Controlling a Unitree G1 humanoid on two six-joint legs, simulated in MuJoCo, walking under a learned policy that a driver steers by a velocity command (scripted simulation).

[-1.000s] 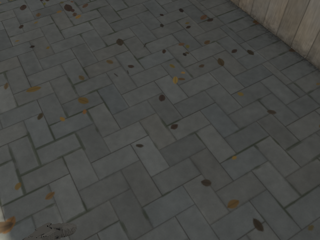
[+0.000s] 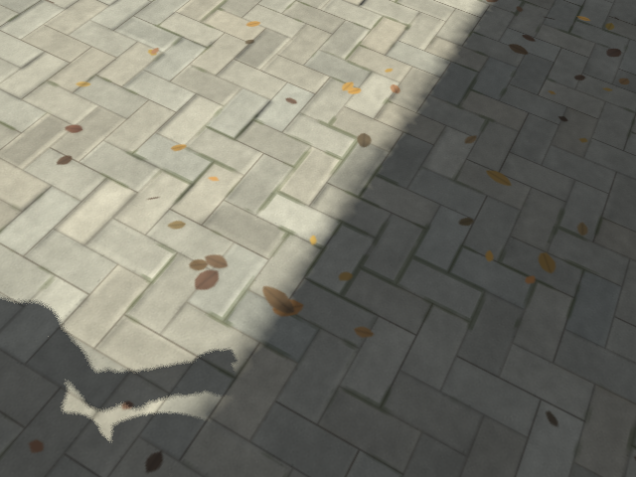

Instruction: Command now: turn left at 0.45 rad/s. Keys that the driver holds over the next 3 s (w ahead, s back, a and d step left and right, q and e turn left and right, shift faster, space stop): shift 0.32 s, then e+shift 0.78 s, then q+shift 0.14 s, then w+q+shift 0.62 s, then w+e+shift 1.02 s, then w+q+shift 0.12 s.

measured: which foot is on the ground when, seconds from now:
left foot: down 0.00-0.98, up 1.00-1.00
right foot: up 0.00-0.24, down 0.26-0.60, up 0.62-0.96, down 0.98-1.00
